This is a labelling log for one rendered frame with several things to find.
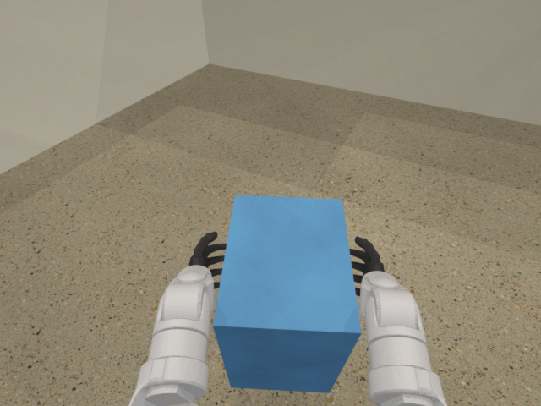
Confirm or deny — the right robot forearm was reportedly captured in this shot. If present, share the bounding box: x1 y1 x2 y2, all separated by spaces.
359 271 447 406

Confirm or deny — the robot left hand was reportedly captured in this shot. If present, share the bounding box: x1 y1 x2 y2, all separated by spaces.
188 232 227 289

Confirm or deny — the carton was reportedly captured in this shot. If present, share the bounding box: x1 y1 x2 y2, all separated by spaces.
213 195 362 393

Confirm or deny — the left robot forearm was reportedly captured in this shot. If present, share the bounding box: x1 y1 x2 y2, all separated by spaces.
129 265 215 406

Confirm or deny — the robot right hand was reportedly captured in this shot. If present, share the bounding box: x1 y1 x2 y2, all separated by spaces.
350 237 385 296

